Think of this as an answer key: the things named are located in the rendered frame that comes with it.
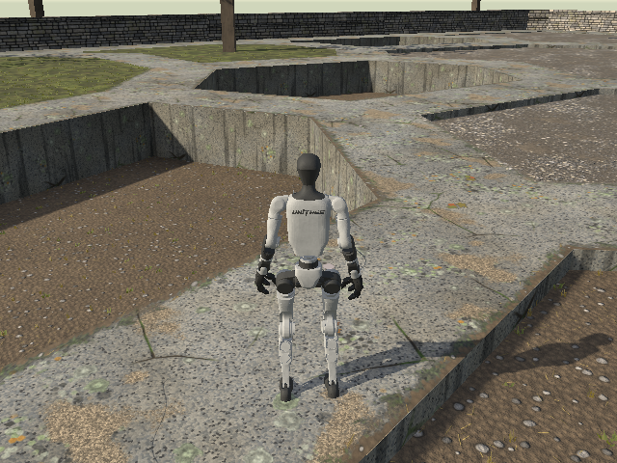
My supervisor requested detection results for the right robot forearm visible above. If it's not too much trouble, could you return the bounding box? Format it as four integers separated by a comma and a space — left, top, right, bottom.
342, 234, 361, 279

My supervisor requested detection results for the robot left upper arm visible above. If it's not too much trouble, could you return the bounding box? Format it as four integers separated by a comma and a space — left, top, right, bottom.
265, 195, 288, 249

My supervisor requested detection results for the left robot hand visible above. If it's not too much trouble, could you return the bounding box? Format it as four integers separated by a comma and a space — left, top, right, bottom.
255, 271, 276, 294

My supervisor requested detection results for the right robot hand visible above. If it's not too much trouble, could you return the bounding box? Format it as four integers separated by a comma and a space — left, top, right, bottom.
341, 275, 363, 300

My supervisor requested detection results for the robot shin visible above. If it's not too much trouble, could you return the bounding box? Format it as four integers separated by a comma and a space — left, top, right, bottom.
279, 322, 292, 388
324, 319, 338, 385

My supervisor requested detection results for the left robot forearm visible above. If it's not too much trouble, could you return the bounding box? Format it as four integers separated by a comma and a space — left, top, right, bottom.
257, 234, 275, 275

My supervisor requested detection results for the robot right upper arm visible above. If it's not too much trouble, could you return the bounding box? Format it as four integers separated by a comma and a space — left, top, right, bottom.
329, 195, 352, 250

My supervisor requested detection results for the right robot shin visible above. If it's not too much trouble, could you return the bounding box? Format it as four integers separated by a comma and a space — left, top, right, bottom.
324, 319, 338, 385

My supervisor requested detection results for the left robot shin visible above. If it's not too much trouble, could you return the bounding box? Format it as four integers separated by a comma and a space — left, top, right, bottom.
279, 322, 292, 388

